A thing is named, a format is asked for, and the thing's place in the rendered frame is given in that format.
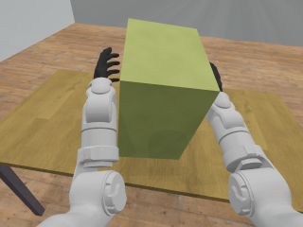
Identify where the robot left hand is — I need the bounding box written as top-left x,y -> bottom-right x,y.
93,47 -> 120,82

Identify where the table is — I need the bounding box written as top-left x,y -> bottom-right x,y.
0,69 -> 303,217

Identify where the robot right upper arm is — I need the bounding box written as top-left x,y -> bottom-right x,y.
228,167 -> 303,227

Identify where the robot left upper arm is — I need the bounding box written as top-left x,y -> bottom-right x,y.
36,170 -> 127,227

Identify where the robot left forearm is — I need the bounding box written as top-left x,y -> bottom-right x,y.
69,78 -> 119,205

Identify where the robot right hand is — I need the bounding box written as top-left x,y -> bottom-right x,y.
209,62 -> 223,92

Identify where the carton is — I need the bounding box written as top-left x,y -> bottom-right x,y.
117,18 -> 220,160

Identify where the robot right forearm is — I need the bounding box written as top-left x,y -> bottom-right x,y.
205,92 -> 293,203

